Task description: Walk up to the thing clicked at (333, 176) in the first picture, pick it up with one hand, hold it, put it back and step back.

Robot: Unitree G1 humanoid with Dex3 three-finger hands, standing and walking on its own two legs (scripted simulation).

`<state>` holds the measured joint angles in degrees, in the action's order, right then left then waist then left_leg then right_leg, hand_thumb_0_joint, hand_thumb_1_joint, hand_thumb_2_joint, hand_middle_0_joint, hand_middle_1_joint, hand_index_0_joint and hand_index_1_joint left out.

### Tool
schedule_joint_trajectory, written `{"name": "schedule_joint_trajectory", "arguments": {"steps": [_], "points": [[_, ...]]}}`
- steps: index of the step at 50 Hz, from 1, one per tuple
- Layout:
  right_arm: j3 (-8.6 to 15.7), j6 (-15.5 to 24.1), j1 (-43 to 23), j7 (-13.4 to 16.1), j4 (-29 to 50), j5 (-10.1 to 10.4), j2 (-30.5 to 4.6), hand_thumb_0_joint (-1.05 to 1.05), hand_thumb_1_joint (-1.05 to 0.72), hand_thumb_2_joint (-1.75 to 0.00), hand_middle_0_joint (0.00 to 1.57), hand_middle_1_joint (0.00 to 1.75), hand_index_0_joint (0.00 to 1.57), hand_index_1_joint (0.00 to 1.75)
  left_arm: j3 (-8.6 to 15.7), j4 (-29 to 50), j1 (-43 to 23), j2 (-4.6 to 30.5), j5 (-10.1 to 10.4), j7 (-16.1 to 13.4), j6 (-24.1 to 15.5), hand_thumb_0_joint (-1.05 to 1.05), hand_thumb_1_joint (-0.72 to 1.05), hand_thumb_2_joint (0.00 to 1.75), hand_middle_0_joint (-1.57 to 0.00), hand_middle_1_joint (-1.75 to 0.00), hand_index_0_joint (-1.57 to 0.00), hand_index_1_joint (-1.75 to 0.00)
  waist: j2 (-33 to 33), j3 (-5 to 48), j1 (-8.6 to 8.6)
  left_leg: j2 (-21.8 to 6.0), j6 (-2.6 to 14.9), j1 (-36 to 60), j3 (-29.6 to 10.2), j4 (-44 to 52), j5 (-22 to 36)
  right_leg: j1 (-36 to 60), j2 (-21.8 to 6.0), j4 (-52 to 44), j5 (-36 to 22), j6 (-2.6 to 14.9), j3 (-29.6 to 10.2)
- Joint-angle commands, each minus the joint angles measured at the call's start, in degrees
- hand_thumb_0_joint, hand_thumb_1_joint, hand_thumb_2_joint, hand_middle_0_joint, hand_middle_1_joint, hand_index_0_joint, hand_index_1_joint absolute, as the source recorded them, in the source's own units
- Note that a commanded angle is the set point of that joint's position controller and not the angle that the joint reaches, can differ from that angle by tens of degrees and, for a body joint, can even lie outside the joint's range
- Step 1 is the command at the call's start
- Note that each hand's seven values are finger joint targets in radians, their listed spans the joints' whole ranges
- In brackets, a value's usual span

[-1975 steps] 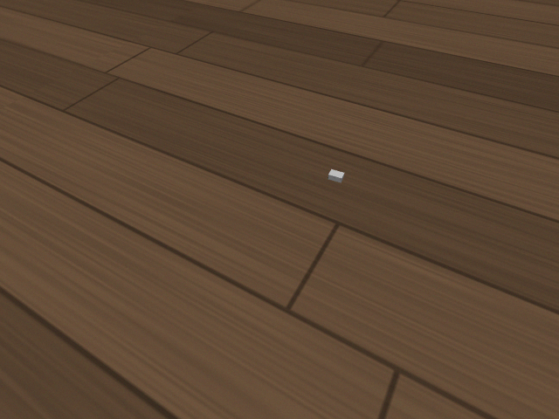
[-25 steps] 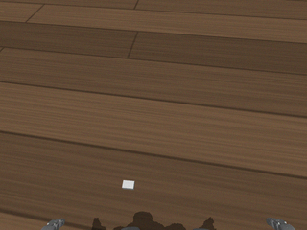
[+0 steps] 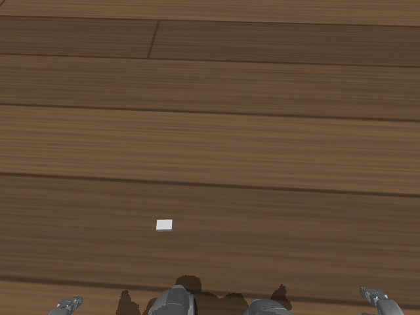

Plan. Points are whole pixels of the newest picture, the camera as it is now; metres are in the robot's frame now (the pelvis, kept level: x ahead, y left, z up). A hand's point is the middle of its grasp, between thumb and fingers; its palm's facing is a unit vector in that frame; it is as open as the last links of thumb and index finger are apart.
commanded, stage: step back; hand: left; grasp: from above
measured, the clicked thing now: (164, 225) +0.49 +0.25 -0.73
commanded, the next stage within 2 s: none
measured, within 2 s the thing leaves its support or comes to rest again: neither
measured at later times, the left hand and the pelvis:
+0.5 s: hand out of the picture -0.04 +0.28 -0.13, palm faces +0.07 -0.93 -0.37, open 7.4 cm; pelvis -0.14 +0.00 +0.01, yaw +4 degrees
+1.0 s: hand out of the picture -0.24 +0.23 -0.12, palm faces +0.04 -0.90 -0.44, open 7.4 cm; pelvis -0.31 -0.04 +0.01, yaw +3 degrees
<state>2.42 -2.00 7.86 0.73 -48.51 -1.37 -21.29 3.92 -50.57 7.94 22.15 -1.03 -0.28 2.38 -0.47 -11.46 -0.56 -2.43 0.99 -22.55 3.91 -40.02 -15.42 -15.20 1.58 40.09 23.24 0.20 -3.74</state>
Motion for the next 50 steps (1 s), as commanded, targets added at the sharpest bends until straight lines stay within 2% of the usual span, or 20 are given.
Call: {"name": "schedule_joint_trajectory", "arguments": {"steps": [1, 2, 4, 6, 13, 17, 18, 19, 20, 21, 24, 31, 35, 37, 38, 39, 40, 43, 46, 50], "points": [[2.8, 0.6, -1.7, 0.3, 5.0, 1.7, -10.9, 0.00, -0.90, -0.90, 0.20, 0.30, 0.20, 0.30, 5.4, 3.8, 5.9, 17.0, -1.1, -0.8, -1.9, 0.00, 0.90, 0.90, -0.20, -0.30, -0.20, -0.30, -9.6, 13.8, 2.52, 3.3, 0.76, -6.3, -7.1, -7.4, -3.3, 7.8, -14.8, -18.9, -16.8, 9.38, -20.7], [3.5, 0.1, -2.9, 1.3, 4.2, 1.5, -11.7, 0.00, -0.90, -0.90, 0.20, 0.30, 0.20, 0.30, 5.9, 5.9, 2.1, 21.1, -1.3, -0.7, -1.9, 0.00, 0.90, 0.90, -0.20, -0.30, -0.20, -0.30, -16.1, 10.7, 4.01, 7.7, -0.58, -3.1, -8.8, -22.9, -21.6, -4.9, -25.3, -22.6, -20.2, 18.88, -30.5], [3.6, -0.2, 1.6, 1.3, 1.8, 2.2, -12.9, 0.00, -0.90, -0.90, 0.20, 0.30, 0.20, 0.30, 4.7, 8.0, -3.0, 14.9, -0.2, -1.0, -2.2, 0.00, 0.90, 0.90, -0.20, -0.30, -0.20, -0.30, -6.0, 8.1, 0.27, 8.1, -0.75, -3.5, -15.9, -30.6, -16.4, -4.3, -19.1, -18.6, -27.4, 15.70, -19.3], [2.8, 0.5, 3.4, 1.4, 0.8, 2.3, -12.0, 0.00, -0.90, -0.90, 0.20, 0.30, 0.20, 0.30, 4.4, 8.6, -4.3, 12.6, -0.6, -1.4, -2.0, 0.00, 0.90, 0.90, -0.20, -0.30, -0.20, -0.30, -7.6, 8.9, -0.59, 9.6, -1.61, -5.0, -13.1, -30.4, -13.1, -0.7, -14.7, -15.8, -31.5, 12.46, -11.3], [2.3, 1.1, 2.9, 1.2, 2.6, 1.2, -11.1, 0.00, -0.90, -0.90, 0.20, 0.30, 0.20, 0.30, 4.1, 10.0, 2.6, 12.0, -0.8, -1.8, -1.3, 0.00, 0.90, 0.90, -0.20, -0.30, -0.20, -0.30, -10.2, 14.4, 3.65, 5.4, -2.18, -3.3, -8.0, -6.8, -14.6, 13.6, -15.5, -10.8, -37.2, 12.76, -10.6], [3.4, 1.6, 8.8, 0.4, 0.2, 0.1, -11.4, 0.00, -0.90, -0.90, 0.20, 0.30, 0.20, 0.30, 3.5, 11.6, -1.1, 13.1, 0.1, -1.1, -0.2, 0.00, 0.90, 0.90, -0.20, -0.30, -0.20, -0.30, -8.9, 15.6, -0.40, 4.1, -0.02, 11.4, -4.1, 14.3, 2.2, 2.6, -13.2, -6.7, -26.4, 8.11, -8.5], [4.1, 1.8, 7.6, 0.4, 0.7, -0.6, -13.2, 0.00, -0.90, -0.90, 0.20, 0.30, 0.20, 0.30, 3.0, 11.5, 0.3, 11.1, 0.1, -0.9, 0.1, 0.00, 0.90, 0.90, -0.20, -0.30, -0.20, -0.30, -2.9, 14.8, 0.15, -0.9, 1.78, 14.0, -11.7, 17.5, 2.5, -3.2, -9.7, -4.2, -16.6, 5.37, -6.9], [5.3, 1.9, 5.2, 0.0, 2.1, -1.0, -19.1, 0.00, -0.90, -0.90, 0.20, 0.30, 0.20, 0.30, 2.5, 12.3, 0.1, 9.1, 0.3, -0.9, -0.2, 0.00, 0.90, 0.90, -0.20, -0.30, -0.20, -0.30, 11.7, 14.6, -0.13, -14.1, 8.24, 15.7, -29.7, 20.8, 8.1, -13.5, -0.1, 5.8, 1.0, 1.81, -0.6], [5.9, 1.8, 4.0, -0.2, 2.9, -0.6, -22.5, 0.00, -0.90, -0.90, 0.20, 0.30, 0.20, 0.30, 4.0, 12.2, -4.9, 11.8, 0.0, -1.7, -0.3, 0.00, 0.90, 0.90, -0.20, -0.30, -0.20, -0.30, 14.3, 12.7, -3.29, -21.3, 16.32, 5.2, -36.5, 22.7, 14.7, -10.0, 3.5, 19.8, 14.1, 0.50, -2.7], [5.4, 2.2, 2.7, 0.0, 2.7, -0.9, -20.0, 0.00, -0.90, -0.90, 0.20, 0.30, 0.20, 0.30, 4.2, 11.2, -5.1, 12.0, -0.3, -1.9, 0.0, 0.00, 0.90, 0.90, -0.20, -0.30, -0.20, -0.30, 8.1, 11.0, -1.92, -20.0, 16.03, 3.6, -32.4, 20.9, 18.6, -9.5, 3.9, 27.4, 12.9, 1.03, -8.0], [3.8, 2.4, -2.5, 0.9, 4.1, -0.6, -14.8, 0.00, -0.90, -0.90, 0.20, 0.30, 0.20, 0.30, 4.2, 8.2, 2.7, 10.9, 0.8, -1.6, 0.0, 0.00, 0.90, 0.90, -0.20, -0.30, -0.20, -0.30, 5.6, 10.7, 2.86, -12.4, 11.61, 8.8, -18.7, 16.1, 25.4, -13.7, 4.7, 33.8, 5.9, 1.03, -7.9], [4.5, 1.9, 2.7, 1.2, 4.7, -0.2, -14.6, 0.00, -0.90, -0.90, 0.20, 0.30, 0.20, 0.30, 3.8, 8.8, 2.5, 9.7, 0.1, -0.9, -0.5, 0.00, 0.90, 0.90, -0.20, -0.30, -0.20, -0.30, 9.7, 14.0, -1.49, -13.4, 14.23, 20.6, -18.2, 12.9, 25.8, -12.5, 1.7, 17.1, 7.8, -2.59, -4.0], [4.8, 0.8, 0.5, 0.7, 5.8, -0.4, -16.1, 0.00, -0.90, -0.90, 0.20, 0.30, 0.20, 0.30, 3.7, 5.7, 7.2, 9.2, 0.1, -0.4, -1.0, 0.00, 0.90, 0.90, -0.20, -0.30, -0.20, -0.30, 12.5, 15.8, -0.10, -11.2, 10.95, 14.3, -16.0, 11.5, 18.4, -1.5, 0.0, -3.0, 2.1, -0.72, 2.1], [4.8, 0.0, -2.0, 0.5, 6.3, 0.2, -16.6, 0.00, -0.90, -0.90, 0.20, 0.30, 0.20, 0.30, 3.8, 2.6, 13.7, 9.3, -0.4, -0.3, -1.3, 0.00, 0.90, 0.90, -0.20, -0.30, -0.20, -0.30, 11.7, 17.0, 2.94, -9.7, 7.82, 6.6, -14.8, 9.6, 10.4, 7.7, -0.1, -14.4, -7.1, 1.20, 4.5], [4.1, -0.2, -1.3, 0.3, 6.4, 0.7, -14.1, 0.00, -0.90, -0.90, 0.20, 0.30, 0.20, 0.30, 4.6, 2.9, 13.1, 11.8, -1.4, -0.4, -1.6, 0.00, 0.90, 0.90, -0.20, -0.30, -0.20, -0.30, 5.0, 14.9, 2.62, -5.8, 4.27, -1.7, -14.1, 5.2, 1.6, 9.2, -4.1, -16.6, -4.4, 2.54, -4.0], [3.5, 0.1, -4.3, 0.6, 8.1, 1.5, -10.7, 0.00, -0.90, -0.90, 0.20, 0.30, 0.20, 0.30, 6.2, 4.8, 10.3, 18.5, -1.4, -0.2, -1.4, 0.00, 0.90, 0.90, -0.20, -0.30, -0.20, -0.30, -13.4, 10.9, 4.18, 6.9, 0.14, -10.3, -9.2, -6.7, -12.7, 2.4, -16.5, -22.9, 0.0, 9.67, -22.8], [4.3, -0.3, -4.5, 1.3, 7.4, 0.9, -12.7, 0.00, -0.90, -0.90, 0.20, 0.30, 0.20, 0.30, 6.9, 7.2, 5.3, 22.6, -1.8, -0.3, -1.4, 0.00, 0.90, 0.90, -0.20, -0.30, -0.20, -0.30, -16.8, 7.5, 4.98, 7.2, -1.70, -5.6, -11.5, -21.8, -19.3, -11.4, -26.4, -26.8, 0.5, 17.14, -32.1], [3.9, -0.1, 2.4, 1.1, 3.5, 1.7, -12.5, 0.00, -0.90, -0.90, 0.20, 0.30, 0.20, 0.30, 4.7, 9.7, -5.3, 14.5, -1.5, -1.3, -1.9, 0.00, 0.90, 0.90, -0.20, -0.30, -0.20, -0.30, -6.3, 5.9, -1.77, 9.8, -1.29, -5.3, -14.7, -30.7, -10.5, -9.5, -15.7, -18.4, -16.8, 10.70, -11.0], [3.3, 0.4, 3.9, 1.1, 3.1, 1.1, -12.1, 0.00, -0.90, -0.90, 0.20, 0.30, 0.20, 0.30, 4.6, 9.8, -1.3, 13.1, -1.6, -1.3, -1.9, 0.00, 0.90, 0.90, -0.20, -0.30, -0.20, -0.30, -8.3, 9.2, 1.23, 9.0, -2.25, -4.9, -11.6, -26.7, -11.5, -1.2, -13.3, -15.1, -21.2, 10.18, -7.4], [3.0, 0.6, 2.4, 1.1, 4.4, 0.4, -11.1, 0.00, -0.90, -0.90, 0.20, 0.30, 0.20, 0.30, 4.6, 9.6, 1.9, 13.4, -1.6, -2.3, -1.2, 0.00, 0.90, 0.90, -0.20, -0.30, -0.20, -0.30, -11.3, 11.9, 3.72, 4.9, -2.13, -5.0, -8.7, -9.5, -15.8, 9.8, -17.4, -12.5, -29.0, 11.66, -10.3]]}}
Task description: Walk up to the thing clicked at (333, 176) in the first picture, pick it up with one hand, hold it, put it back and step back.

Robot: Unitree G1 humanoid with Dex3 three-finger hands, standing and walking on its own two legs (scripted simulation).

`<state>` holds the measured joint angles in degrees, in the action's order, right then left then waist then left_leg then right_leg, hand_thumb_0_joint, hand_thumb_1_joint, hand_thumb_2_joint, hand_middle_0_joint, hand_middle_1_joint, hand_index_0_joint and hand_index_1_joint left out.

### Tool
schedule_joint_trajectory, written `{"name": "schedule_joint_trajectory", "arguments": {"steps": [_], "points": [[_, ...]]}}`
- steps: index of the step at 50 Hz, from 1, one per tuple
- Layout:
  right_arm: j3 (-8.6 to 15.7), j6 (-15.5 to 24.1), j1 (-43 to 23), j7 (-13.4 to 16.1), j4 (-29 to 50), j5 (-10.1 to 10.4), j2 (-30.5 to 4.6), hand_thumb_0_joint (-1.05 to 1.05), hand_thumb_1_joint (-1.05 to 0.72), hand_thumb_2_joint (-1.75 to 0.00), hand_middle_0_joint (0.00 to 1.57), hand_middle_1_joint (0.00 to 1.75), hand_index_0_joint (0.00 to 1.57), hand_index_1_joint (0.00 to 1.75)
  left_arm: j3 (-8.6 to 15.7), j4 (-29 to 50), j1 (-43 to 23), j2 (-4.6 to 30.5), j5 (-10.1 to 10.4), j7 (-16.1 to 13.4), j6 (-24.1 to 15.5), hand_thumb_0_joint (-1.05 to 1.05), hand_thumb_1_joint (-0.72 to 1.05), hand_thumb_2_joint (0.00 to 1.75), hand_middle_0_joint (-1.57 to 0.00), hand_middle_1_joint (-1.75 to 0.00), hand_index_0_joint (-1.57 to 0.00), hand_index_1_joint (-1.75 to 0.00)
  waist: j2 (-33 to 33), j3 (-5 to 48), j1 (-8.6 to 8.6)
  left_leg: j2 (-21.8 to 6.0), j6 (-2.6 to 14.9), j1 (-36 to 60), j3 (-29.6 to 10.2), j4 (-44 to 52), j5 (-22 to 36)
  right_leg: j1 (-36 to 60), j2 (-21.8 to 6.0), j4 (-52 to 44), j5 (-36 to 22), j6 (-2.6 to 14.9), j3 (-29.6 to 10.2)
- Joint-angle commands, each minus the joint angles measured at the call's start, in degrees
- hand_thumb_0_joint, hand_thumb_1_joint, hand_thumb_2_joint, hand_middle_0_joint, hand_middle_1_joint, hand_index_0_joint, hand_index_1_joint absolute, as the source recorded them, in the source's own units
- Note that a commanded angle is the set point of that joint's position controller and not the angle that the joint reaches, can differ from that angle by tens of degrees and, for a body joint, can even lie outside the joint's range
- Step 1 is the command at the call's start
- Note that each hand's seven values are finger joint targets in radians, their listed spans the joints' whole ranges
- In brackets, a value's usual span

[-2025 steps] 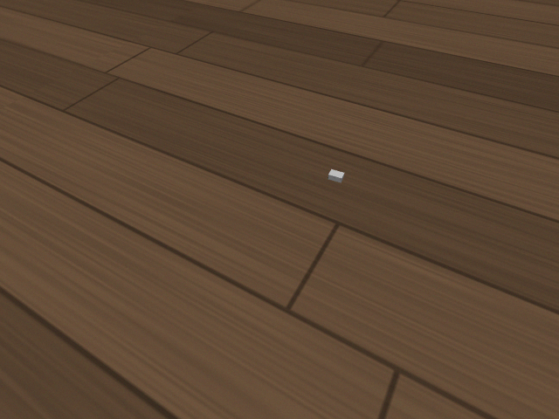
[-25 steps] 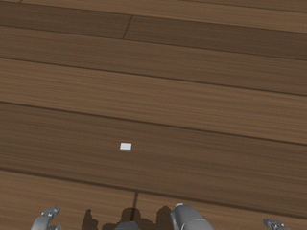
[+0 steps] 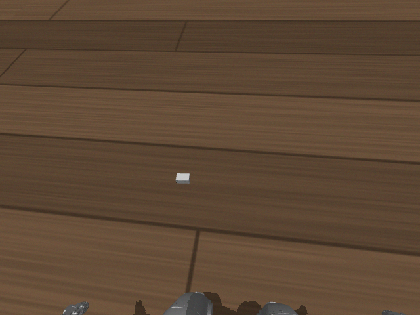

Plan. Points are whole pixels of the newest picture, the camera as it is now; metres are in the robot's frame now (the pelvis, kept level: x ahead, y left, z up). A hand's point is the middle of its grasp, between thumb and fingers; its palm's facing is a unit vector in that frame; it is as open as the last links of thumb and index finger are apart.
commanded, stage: step back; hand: left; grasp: from above
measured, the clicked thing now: (183, 178) +0.82 +0.25 -0.75
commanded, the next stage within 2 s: stand in 1.60 s
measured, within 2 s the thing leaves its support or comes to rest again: neither
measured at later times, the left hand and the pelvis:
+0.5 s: hand out of the picture -0.12 +0.25 -0.15, palm faces -0.04 -0.92 -0.40, open 7.4 cm; pelvis -0.19 -0.02 -0.01, yaw -2 degrees
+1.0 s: hand out of the picture -0.17 +0.26 -0.14, palm faces +0.03 -0.92 -0.39, open 7.4 cm; pelvis -0.22 -0.02 +0.00, yaw +2 degrees
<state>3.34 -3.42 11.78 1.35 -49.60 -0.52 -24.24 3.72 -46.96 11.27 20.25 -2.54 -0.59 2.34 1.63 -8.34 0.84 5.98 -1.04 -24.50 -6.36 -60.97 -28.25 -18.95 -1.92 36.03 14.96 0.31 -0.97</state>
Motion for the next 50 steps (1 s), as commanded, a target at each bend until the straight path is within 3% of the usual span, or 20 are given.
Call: {"name": "schedule_joint_trajectory", "arguments": {"steps": [1, 4, 5, 6, 7, 10, 14, 17, 21, 22, 24, 25, 27, 33, 37, 39, 40, 41, 44, 50], "points": [[2.2, 2.2, -0.2, 0.3, 5.1, -0.6, -8.2, 0.00, -0.90, -0.90, 0.20, 0.30, 0.20, 0.30, 4.7, 6.2, -1.5, 15.6, 0.2, -1.9, -1.0, 0.00, 0.90, 0.90, -0.20, -0.30, -0.20, -0.30, -13.8, 9.9, 2.06, -4.1, 0.37, -0.8, 2.7, 16.8, -2.1, 14.1, -13.9, -6.9, -22.2, 11.12, -13.0], [3.0, 2.5, 6.3, 0.1, 2.0, -1.1, -8.3, 0.00, -0.90, -0.90, 0.20, 0.30, 0.20, 0.30, 3.8, 6.9, -3.7, 15.6, 1.3, -1.4, 0.1, 0.00, 0.90, 0.90, -0.20, -0.30, -0.20, -0.30, -12.0, 12.9, -1.12, -3.5, 1.79, 11.0, 7.9, 37.2, 13.2, 9.6, -11.1, -0.7, -19.7, 7.82, -9.7], [3.7, 2.6, 5.7, 0.1, 2.0, -1.7, -10.4, 0.00, -0.90, -0.90, 0.20, 0.30, 0.20, 0.30, 2.8, 7.1, -2.6, 13.4, 1.5, -1.2, 0.5, 0.00, 0.90, 0.90, -0.20, -0.30, -0.20, -0.30, -6.4, 12.6, -0.86, -8.8, 3.41, 15.2, -1.1, 39.3, 15.9, 1.7, -8.1, 2.8, -11.3, 4.64, -8.2], [4.9, 2.5, 3.3, -0.2, 2.9, -2.1, -16.4, 0.00, -0.90, -0.90, 0.20, 0.30, 0.20, 0.30, 2.3, 7.5, -3.2, 11.0, 1.8, -1.0, 0.4, 0.00, 0.90, 0.90, -0.20, -0.30, -0.20, -0.30, 8.7, 11.2, -1.02, -22.1, 10.05, 17.2, -19.5, 41.7, 20.6, -11.1, 1.9, 12.4, 8.2, 1.16, -1.0], [5.5, 2.4, 1.1, -0.7, 4.4, -1.7, -20.6, 0.00, -0.90, -0.90, 0.20, 0.30, 0.20, 0.30, 3.8, 7.9, -7.5, 13.8, 1.7, -2.0, 0.4, 0.00, 0.90, 0.90, -0.20, -0.30, -0.20, -0.30, 12.1, 9.9, -3.76, -29.7, 18.57, 6.1, -26.1, 43.7, 25.7, -6.9, 5.0, 25.3, 23.3, 0.05, -4.0], [3.0, 3.1, -5.3, 0.3, 4.6, -2.2, -13.0, 0.00, -0.90, -0.90, 0.20, 0.30, 0.20, 0.30, 3.7, 4.2, -3.5, 12.6, 2.5, -1.8, 0.7, 0.00, 0.90, 0.90, -0.20, -0.30, -0.20, -0.30, 2.1, 8.1, 1.28, -21.5, 14.31, 6.9, -10.3, 37.9, 36.7, -8.1, 7.4, 38.6, 16.3, 1.40, -10.7], [3.0, 2.7, -4.1, 0.3, 5.0, -2.0, -11.0, 0.00, -0.90, -0.90, 0.20, 0.30, 0.20, 0.30, 3.7, 3.1, -1.2, 12.0, 1.5, -1.0, 0.4, 0.00, 0.90, 0.90, -0.20, -0.30, -0.20, -0.30, 5.3, 7.3, -0.02, -19.6, 14.89, 13.1, -7.2, 35.8, 34.6, -9.0, 6.4, 30.1, 15.3, -1.26, -7.2], [3.6, 2.6, -1.1, 0.1, 4.6, -2.0, -12.4, 0.00, -0.90, -0.90, 0.20, 0.30, 0.20, 0.30, 3.2, 2.9, -2.0, 12.0, 1.3, -0.3, -0.3, 0.00, 0.90, 0.90, -0.20, -0.30, -0.20, -0.30, 7.5, 10.1, -2.41, -20.4, 14.95, 18.2, -8.3, 36.6, 23.9, -6.4, 4.5, 15.9, 15.4, -1.67, -3.8], [3.9, 1.3, -4.4, -0.5, 4.8, -1.7, -14.4, 0.00, -0.90, -0.90, 0.20, 0.30, 0.20, 0.30, 3.2, -2.9, 6.4, 11.3, 0.9, 0.2, -1.9, 0.00, 0.90, 0.90, -0.20, -0.30, -0.20, -0.30, 9.2, 12.2, 1.14, -18.9, 11.45, 9.8, -5.0, 34.9, 8.8, 9.4, 3.9, -10.8, 6.9, 1.48, 2.4], [3.3, 1.0, -3.5, -0.6, 4.5, -1.6, -12.4, 0.00, -0.90, -0.90, 0.20, 0.30, 0.20, 0.30, 3.7, -4.4, 7.8, 12.4, 0.3, 0.1, -2.2, 0.00, 0.90, 0.90, -0.20, -0.30, -0.20, -0.30, 5.7, 11.4, 1.23, -16.3, 8.71, 4.1, -3.1, 31.3, 3.8, 13.6, 3.7, -14.0, 6.3, 2.46, -0.2], [2.4, 1.3, -7.5, 0.0, 6.0, -1.0, -7.8, 0.00, -0.90, -0.90, 0.20, 0.30, 0.20, 0.30, 6.2, -1.7, 2.8, 22.6, -0.6, 0.0, -2.3, 0.00, 0.90, 0.90, -0.20, -0.30, -0.20, -0.30, -16.5, 5.8, 4.08, -3.0, 1.38, -6.3, 0.3, 11.4, -5.0, -1.7, -18.5, -23.7, 29.5, 12.57, -32.3], [3.5, 1.2, -8.1, 0.2, 5.5, -1.0, -10.8, 0.00, -0.90, -0.90, 0.20, 0.30, 0.20, 0.30, 6.1, 0.0, -1.8, 23.4, -0.5, -0.1, -2.6, 0.00, 0.90, 0.90, -0.20, -0.30, -0.20, -0.30, -13.2, -0.1, 2.89, -5.1, 0.02, -2.7, -5.0, 3.1, -3.2, -12.9, -22.1, -26.3, 34.2, 15.28, -36.3], [2.8, 1.9, -3.3, -0.3, 2.0, -0.2, -9.4, 0.00, -0.90, -0.90, 0.20, 0.30, 0.20, 0.30, 4.4, 0.7, -6.6, 17.0, -0.1, -0.6, -3.5, 0.00, 0.90, 0.90, -0.20, -0.30, -0.20, -0.30, -4.1, 0.4, -1.13, -1.5, 0.81, -5.7, -4.9, 0.2, 4.7, -3.6, -12.3, -18.3, 13.4, 9.53, -18.5], [1.9, 3.8, -3.9, -1.4, 1.2, -1.4, -8.7, 0.00, -0.90, -0.90, 0.20, 0.30, 0.20, 0.30, 5.2, -1.1, 0.7, 16.9, -0.6, 0.0, -4.3, 0.00, 0.90, 0.90, -0.20, -0.30, -0.20, -0.30, -12.1, 4.3, 3.69, -5.4, -0.50, -4.9, 1.1, 16.7, 0.7, 9.4, -12.3, -18.2, 23.6, 9.84, -16.8], [2.8, 5.2, 1.2, -1.7, -2.3, -1.2, -7.7, 0.00, -0.90, -0.90, 0.20, 0.30, 0.20, 0.30, 3.8, -1.2, -1.7, 16.4, 0.1, 0.8, -3.2, 0.00, 0.90, 0.90, -0.20, -0.30, -0.20, -0.30, -9.7, 5.2, 0.46, -3.5, 1.44, 13.5, 7.6, 37.2, 8.5, 1.7, -10.1, -13.1, 16.1, 7.94, -10.1], [4.1, 5.9, 4.5, -1.2, -3.3, -1.9, -11.1, 0.00, -0.90, -0.90, 0.20, 0.30, 0.20, 0.30, 1.8, -1.2, 0.3, 11.7, 0.5, 1.1, -2.7, 0.00, 0.90, 0.90, -0.20, -0.30, -0.20, -0.30, 0.3, 6.7, -1.48, -10.9, 4.50, 24.4, -7.1, 41.6, 0.8, -11.0, -3.8, -2.4, 16.9, 3.78, -3.3], [4.6, 6.0, 4.9, -1.3, -3.1, -1.9, -15.6, 0.00, -0.90, -0.90, 0.20, 0.30, 0.20, 0.30, 1.9, -1.3, -2.9, 11.4, 1.6, 1.1, -2.7, 0.00, 0.90, 0.90, -0.20, -0.30, -0.20, -0.30, 7.1, 6.0, -2.64, -22.4, 11.39, 17.0, -26.3, 49.0, -22.6, -13.2, 2.2, 8.1, 18.4, 1.02, 2.3], [5.0, 6.2, 3.7, -1.4, -2.3, -1.7, -17.1, 0.00, -0.90, -0.90, 0.20, 0.30, 0.20, 0.30, 3.2, -1.5, -4.6, 15.3, 0.9, 1.0, -2.9, 0.00, 0.90, 0.90, -0.20, -0.30, -0.20, -0.30, 3.7, 2.7, -3.22, -25.7, 15.27, 10.2, -29.5, 51.2, -23.4, -11.0, 0.3, 15.4, 18.0, 1.14, -2.0], [3.8, 6.9, 0.1, -1.0, -1.8, -2.0, -13.1, 0.00, -0.90, -0.90, 0.20, 0.30, 0.20, 0.30, 2.7, -3.1, -1.7, 13.4, 1.4, 1.5, -3.7, 0.00, 0.90, 0.90, -0.20, -0.30, -0.20, -0.30, 4.0, 3.0, -0.69, -20.4, 12.28, 12.5, -17.2, 46.9, -8.2, -9.6, -1.6, 12.3, 12.3, 1.54, -2.7], [2.8, 4.6, -3.4, -1.7, -0.8, -1.4, -9.5, 0.00, -0.90, -0.90, 0.20, 0.30, 0.20, 0.30, 3.4, -7.2, 5.2, 11.9, 0.5, 1.0, -4.8, 0.00, 0.90, 0.90, -0.20, -0.30, -0.20, -0.30, 4.1, 5.3, 2.85, -13.8, 7.01, -2.1, -4.0, 34.3, -4.0, 15.5, 3.3, -10.4, 3.1, 1.39, 3.1]]}}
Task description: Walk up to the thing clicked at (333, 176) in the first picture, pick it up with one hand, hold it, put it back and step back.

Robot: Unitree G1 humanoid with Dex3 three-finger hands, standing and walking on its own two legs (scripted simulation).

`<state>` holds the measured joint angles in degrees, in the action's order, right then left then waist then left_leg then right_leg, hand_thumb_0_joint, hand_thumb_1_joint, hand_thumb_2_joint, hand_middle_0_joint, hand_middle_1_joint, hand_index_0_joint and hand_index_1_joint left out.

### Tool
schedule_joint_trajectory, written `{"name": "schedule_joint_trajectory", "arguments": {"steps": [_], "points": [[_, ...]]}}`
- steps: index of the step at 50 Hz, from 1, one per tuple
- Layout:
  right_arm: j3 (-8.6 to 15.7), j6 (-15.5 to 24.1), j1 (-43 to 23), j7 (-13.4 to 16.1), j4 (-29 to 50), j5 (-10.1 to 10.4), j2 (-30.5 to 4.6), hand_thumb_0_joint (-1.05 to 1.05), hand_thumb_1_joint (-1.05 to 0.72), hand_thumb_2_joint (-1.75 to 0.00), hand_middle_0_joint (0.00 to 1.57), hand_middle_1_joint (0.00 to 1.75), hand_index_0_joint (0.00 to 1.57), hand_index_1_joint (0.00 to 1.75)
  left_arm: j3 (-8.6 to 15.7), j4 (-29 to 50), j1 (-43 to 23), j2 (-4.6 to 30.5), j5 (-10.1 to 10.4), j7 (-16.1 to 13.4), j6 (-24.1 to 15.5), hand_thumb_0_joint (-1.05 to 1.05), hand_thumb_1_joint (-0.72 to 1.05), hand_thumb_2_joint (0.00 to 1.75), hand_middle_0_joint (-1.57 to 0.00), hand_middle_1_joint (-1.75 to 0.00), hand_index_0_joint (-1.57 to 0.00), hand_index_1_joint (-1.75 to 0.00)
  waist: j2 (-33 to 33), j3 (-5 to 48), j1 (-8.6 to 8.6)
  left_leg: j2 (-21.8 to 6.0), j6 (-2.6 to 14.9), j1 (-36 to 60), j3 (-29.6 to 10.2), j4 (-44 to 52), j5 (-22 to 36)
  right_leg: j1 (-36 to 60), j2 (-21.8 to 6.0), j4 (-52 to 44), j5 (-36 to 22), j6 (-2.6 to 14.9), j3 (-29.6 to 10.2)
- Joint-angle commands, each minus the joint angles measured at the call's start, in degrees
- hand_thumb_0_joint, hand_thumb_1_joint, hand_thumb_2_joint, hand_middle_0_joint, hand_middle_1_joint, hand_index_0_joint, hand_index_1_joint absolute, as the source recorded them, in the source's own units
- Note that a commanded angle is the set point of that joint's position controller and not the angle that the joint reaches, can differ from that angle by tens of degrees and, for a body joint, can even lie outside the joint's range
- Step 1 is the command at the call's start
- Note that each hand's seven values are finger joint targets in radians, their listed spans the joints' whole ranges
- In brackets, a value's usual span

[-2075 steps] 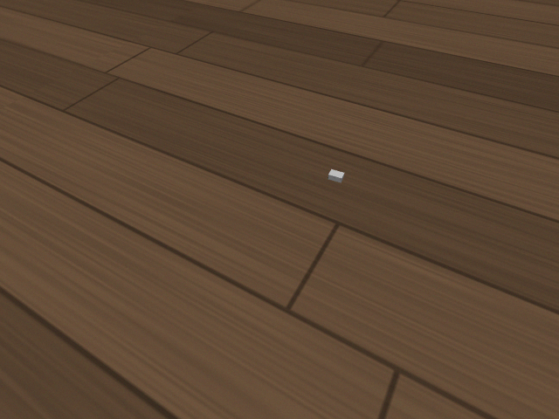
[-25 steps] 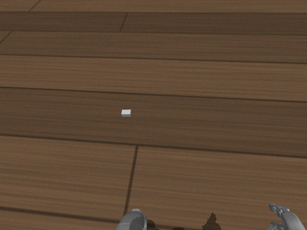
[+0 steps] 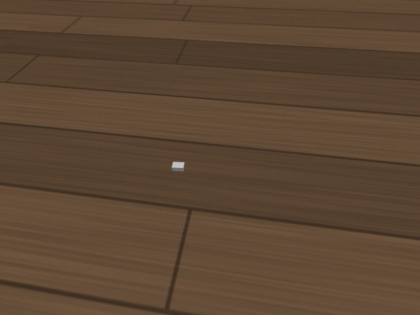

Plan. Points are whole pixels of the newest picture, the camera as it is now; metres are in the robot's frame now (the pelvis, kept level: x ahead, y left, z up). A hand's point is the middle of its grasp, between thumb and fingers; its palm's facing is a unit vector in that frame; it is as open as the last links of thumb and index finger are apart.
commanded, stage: step back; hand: left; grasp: from above
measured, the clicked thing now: (178, 166) +1.05 +0.23 -0.75
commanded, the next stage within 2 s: stand in 0.60 s
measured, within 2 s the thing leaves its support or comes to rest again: neither
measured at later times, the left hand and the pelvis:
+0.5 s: hand out of the picture +0.12 +0.28 -0.15, palm faces +0.02 -0.93 -0.36, open 7.4 cm; pelvis +0.05 +0.01 +0.00, yaw +1 degrees
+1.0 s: hand out of the picture +0.13 +0.27 -0.14, palm faces -0.02 -0.94 -0.33, open 7.4 cm; pelvis +0.05 +0.02 +0.02, yaw +0 degrees
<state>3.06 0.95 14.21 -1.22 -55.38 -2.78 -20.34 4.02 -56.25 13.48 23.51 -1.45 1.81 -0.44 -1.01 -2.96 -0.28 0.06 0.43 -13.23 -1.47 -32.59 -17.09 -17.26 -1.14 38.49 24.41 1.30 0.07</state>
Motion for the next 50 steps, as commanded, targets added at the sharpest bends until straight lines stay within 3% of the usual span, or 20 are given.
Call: {"name": "schedule_joint_trajectory", "arguments": {"steps": [1, 2, 3, 4, 6, 10, 12, 13, 14, 15, 16, 17, 20, 22, 25, 29, 30, 32, 35, 50], "points": [[2.2, 0.0, -4.9, 1.0, 5.6, 1.2, -10.2, 0.00, -0.90, -0.90, 0.20, 0.30, 0.20, 0.30, 3.9, 1.8, 3.7, 11.3, -1.2, -1.9, -2.4, 0.00, 0.90, 0.90, -0.20, -0.30, -0.20, -0.30, -1.1, -0.3, 4.29, -3.6, 3.06, -20.0, -5.7, -3.4, -14.7, 18.1, -1.9, -17.3, -0.1, 1.89, -7.8], [1.5, 0.2, -6.0, 1.3, 6.6, 1.3, -7.9, 0.00, -0.90, -0.90, 0.20, 0.30, 0.20, 0.30, 4.8, 2.6, 4.5, 16.4, -1.5, -2.3, -2.8, 0.00, 0.90, 0.90, -0.20, -0.30, -0.20, -0.30, -11.3, -0.5, 5.55, 4.1, 0.79, -25.9, -2.3, -15.9, -15.6, 15.5, -15.9, -27.0, 16.4, 7.29, -30.3], [2.7, 0.2, -6.0, 2.0, 5.6, 0.9, -12.1, 0.00, -0.90, -0.90, 0.20, 0.30, 0.20, 0.30, 5.1, 4.2, 0.6, 18.2, -1.4, -2.2, -3.0, 0.00, 0.90, 0.90, -0.20, -0.30, -0.20, -0.30, -6.6, -4.3, 4.47, 0.3, 0.20, -22.2, -6.4, -21.1, -16.1, 6.3, -23.0, -27.6, 17.7, 12.56, -35.2], [3.1, 0.6, -3.1, 1.9, 4.2, 1.4, -13.6, 0.00, -0.90, -0.90, 0.20, 0.30, 0.20, 0.30, 4.7, 5.2, -1.4, 16.0, -0.7, -2.2, -3.3, 0.00, 0.90, 0.90, -0.20, -0.30, -0.20, -0.30, -1.9, -4.9, 2.73, -0.8, 0.23, -21.0, -7.6, -22.2, -13.1, 6.2, -21.5, -25.7, 11.3, 13.29, -31.2], [2.7, 0.9, -1.5, 1.7, 2.6, 1.6, -11.9, 0.00, -0.90, -0.90, 0.20, 0.30, 0.20, 0.30, 3.8, 5.3, -3.4, 13.3, -0.4, -2.5, -3.9, 0.00, 0.90, 0.90, -0.20, -0.30, -0.20, -0.30, -2.4, -3.7, 1.66, -1.9, 0.09, -17.3, -7.1, -19.1, -9.0, 5.7, -16.9, -22.4, -1.9, 10.36, -21.2], [2.2, 1.3, -1.1, 1.1, 1.3, 1.3, -10.1, 0.00, -0.90, -0.90, 0.20, 0.30, 0.20, 0.30, 2.5, 5.1, -5.8, 12.4, 0.0, -2.3, -3.4, 0.00, 0.90, 0.90, -0.20, -0.30, -0.20, -0.30, -8.0, 1.4, 1.02, -1.3, -0.63, -4.5, 1.2, -5.1, -4.9, 3.0, -12.8, -15.3, -24.6, 8.05, -8.7], [2.4, 1.5, -0.4, 1.4, 0.3, 1.2, -9.4, 0.00, -0.90, -0.90, 0.20, 0.30, 0.20, 0.30, 1.8, 5.1, -6.6, 11.9, 0.7, -2.4, -2.6, 0.00, 0.90, 0.90, -0.20, -0.30, -0.20, -0.30, -6.6, 3.4, -0.28, 0.3, 0.07, 1.6, 3.8, 5.0, 6.7, 3.2, -10.3, -8.3, -32.0, 5.28, -4.9], [2.6, 1.6, -1.3, 1.7, 0.2, 1.0, -10.2, 0.00, -0.90, -0.90, 0.20, 0.30, 0.20, 0.30, 1.1, 5.0, -5.3, 10.4, 0.9, -2.4, -2.3, 0.00, 0.90, 0.90, -0.20, -0.30, -0.20, -0.30, -4.5, 4.2, 0.05, -1.0, 1.07, 5.2, 1.6, 6.6, 13.1, 1.8, -8.6, -5.5, -32.8, 3.37, -3.7], [3.0, 1.8, -1.8, 2.0, 0.5, 0.7, -12.2, 0.00, -0.90, -0.90, 0.20, 0.30, 0.20, 0.30, 0.4, 5.2, -5.1, 8.8, 1.3, -2.5, -2.1, 0.00, 0.90, 0.90, -0.20, -0.30, -0.20, -0.30, 0.0, 6.7, 0.25, -6.8, 2.87, 7.8, -4.9, 6.5, 21.4, 0.3, -6.0, -2.5, -28.4, 1.43, -2.3], [3.0, 2.0, -4.4, 2.2, 1.5, 0.9, -14.6, 0.00, -0.90, -0.90, 0.20, 0.30, 0.20, 0.30, 0.0, 5.3, -4.2, 7.3, 1.9, -2.5, -1.6, 0.00, 0.90, 0.90, -0.20, -0.30, -0.20, -0.30, 4.6, 8.5, 1.20, -13.8, 7.00, 6.4, -13.7, 9.0, 19.9, -0.6, -1.5, 0.5, -15.9, -0.58, -0.8], [3.1, 1.7, -6.5, 2.1, 1.8, 1.6, -17.0, 0.00, -0.90, -0.90, 0.20, 0.30, 0.20, 0.30, 0.5, 3.7, -4.0, 8.9, 2.2, -2.7, -0.9, 0.00, 0.90, 0.90, -0.20, -0.30, -0.20, -0.30, 6.2, 8.1, 1.56, -16.5, 11.40, 0.6, -15.0, 8.7, 17.0, 4.4, -0.5, 0.3, -3.9, -0.38, -0.1], [2.9, 1.4, -8.1, 2.0, 1.1, 1.5, -16.0, 0.00, -0.90, -0.90, 0.20, 0.30, 0.20, 0.30, 0.2, 3.0, -4.7, 8.7, 1.6, -2.8, -1.0, 0.00, 0.90, 0.90, -0.20, -0.30, -0.20, -0.30, 5.9, 6.6, 1.82, -15.9, 10.23, -0.8, -13.9, 8.6, 16.5, 5.6, -0.7, -3.0, -2.7, 0.08, -0.5], [1.6, 0.9, -11.5, 2.1, 0.5, 1.9, -12.9, 0.00, -0.90, -0.90, 0.20, 0.30, 0.20, 0.30, 0.3, 0.6, -3.7, 10.0, 1.1, -2.9, -1.8, 0.00, 0.90, 0.90, -0.20, -0.30, -0.20, -0.30, 5.9, 5.4, 2.41, -9.2, 3.86, -3.1, -6.3, 4.6, 15.6, 8.8, -3.8, -10.5, -15.6, 1.06, -4.2], [1.1, 0.9, -11.7, 2.0, -0.5, 2.1, -11.9, 0.00, -0.90, -0.90, 0.20, 0.30, 0.20, 0.30, 0.6, 0.3, -5.3, 11.4, 1.1, -2.8, -2.1, 0.00, 0.90, 0.90, -0.20, -0.30, -0.20, -0.30, 2.9, 5.9, 1.39, -6.8, 2.31, 0.3, -3.1, 3.4, 15.9, 8.0, -6.0, -11.9, -22.2, 1.69, -6.1], [1.1, 0.8, -12.7, 1.9, -2.1, 2.0, -11.8, 0.00, -0.90, -0.90, 0.20, 0.30, 0.20, 0.30, 0.3, -0.7, -7.5, 10.5, 1.3, -2.9, -2.0, 0.00, 0.90, 0.90, -0.20, -0.30, -0.20, -0.30, 2.5, 6.3, 0.95, -7.6, 2.77, 2.8, -2.9, 4.9, 18.7, 7.6, -5.5, -12.4, -24.2, 1.05, -4.9], [0.8, 0.6, -14.6, 1.8, -3.6, 1.9, -11.4, 0.00, -0.90, -0.90, 0.20, 0.30, 0.20, 0.30, -0.1, -1.8, -9.4, 9.8, 1.1, -2.8, -1.8, 0.00, 0.90, 0.90, -0.20, -0.30, -0.20, -0.30, 1.4, 4.7, 0.85, -8.2, 2.56, 2.8, -3.2, 8.3, 14.4, 7.7, -5.1, -14.9, -20.5, 0.67, -4.8], [0.1, 0.9, -13.0, 1.4, -3.8, 2.4, -11.5, 0.00, -0.90, -0.90, 0.20, 0.30, 0.20, 0.30, -1.3, -3.2, -8.6, 7.8, 1.6, -2.4, -1.6, 0.00, 0.90, 0.90, -0.20, -0.30, -0.20, -0.30, 2.7, 5.3, 0.37, -8.3, 2.21, 5.1, -5.0, 10.9, 15.4, 8.0, -4.7, -16.6, -18.4, -0.09, -4.6], [0.2, 1.4, -14.9, 1.3, -4.3, 2.4, -11.7, 0.00, -0.90, -0.90, 0.20, 0.30, 0.20, 0.30, -1.3, -3.7, -8.7, 7.8, 1.4, -2.2, -1.6, 0.00, 0.90, 0.90, -0.20, -0.30, -0.20, -0.30, 3.1, 5.8, 1.29, -8.8, 1.86, 7.2, -5.0, 11.5, 19.3, 9.2, -4.8, -17.6, -19.5, -0.55, -4.2], [0.0, 1.6, -14.5, 1.2, -4.8, 2.5, -11.3, 0.00, -0.90, -0.90, 0.20, 0.30, 0.20, 0.30, -1.4, -4.3, -10.1, 8.8, 1.2, -2.3, -2.0, 0.00, 0.90, 0.90, -0.20, -0.30, -0.20, -0.30, 1.5, 7.3, 0.56, -8.5, 1.35, 9.0, -3.9, 11.4, 24.2, 11.4, -5.8, -18.9, -24.4, -0.89, -4.1], [-0.3, 1.3, -14.5, 1.1, -6.5, 2.4, -11.6, 0.00, -0.90, -0.90, 0.20, 0.30, 0.20, 0.30, -1.7, -6.1, -10.5, 8.6, 0.9, -2.1, -1.8, 0.00, 0.90, 0.90, -0.20, -0.30, -0.20, -0.30, 1.7, 4.2, 0.45, -8.0, 0.47, 7.2, -3.6, 16.7, 12.6, 11.3, -6.3, -23.6, -16.7, -0.99, -4.1]]}}
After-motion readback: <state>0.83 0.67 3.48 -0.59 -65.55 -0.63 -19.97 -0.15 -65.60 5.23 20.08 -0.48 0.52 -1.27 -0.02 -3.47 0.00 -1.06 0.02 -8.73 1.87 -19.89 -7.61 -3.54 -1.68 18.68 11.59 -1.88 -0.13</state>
